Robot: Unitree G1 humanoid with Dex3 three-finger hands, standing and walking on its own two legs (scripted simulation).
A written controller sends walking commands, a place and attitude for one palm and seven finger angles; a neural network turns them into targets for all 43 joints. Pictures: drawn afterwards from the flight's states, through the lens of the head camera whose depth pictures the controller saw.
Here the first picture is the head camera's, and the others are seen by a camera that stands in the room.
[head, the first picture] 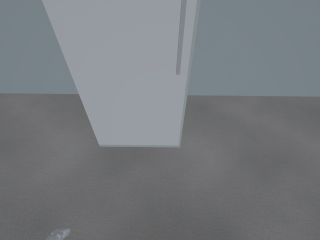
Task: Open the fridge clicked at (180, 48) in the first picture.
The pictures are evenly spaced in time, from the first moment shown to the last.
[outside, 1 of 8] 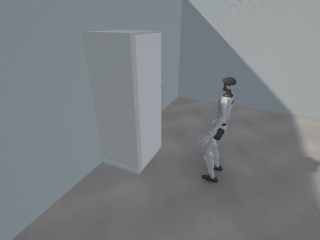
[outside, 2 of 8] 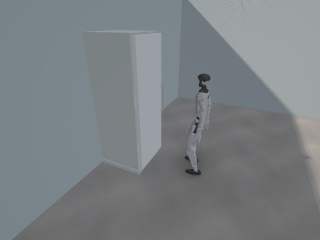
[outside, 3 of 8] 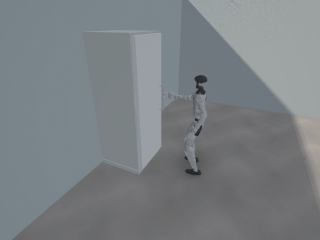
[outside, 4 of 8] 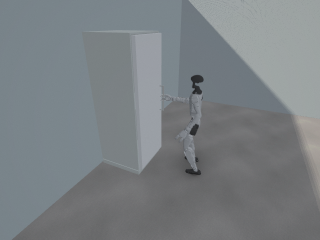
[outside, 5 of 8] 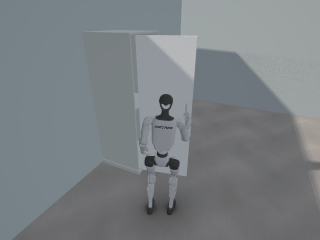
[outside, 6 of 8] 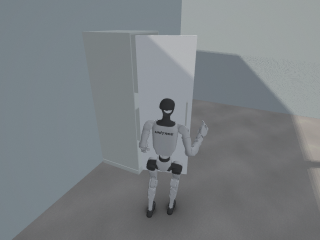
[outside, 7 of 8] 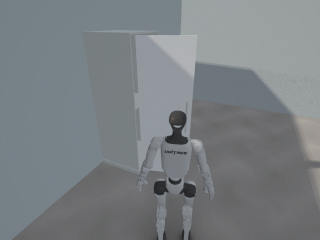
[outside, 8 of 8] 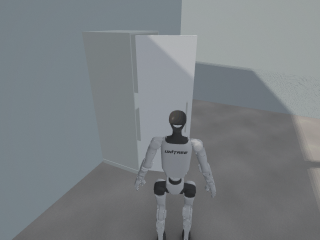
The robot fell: no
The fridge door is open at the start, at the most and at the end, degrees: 0 80 74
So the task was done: yes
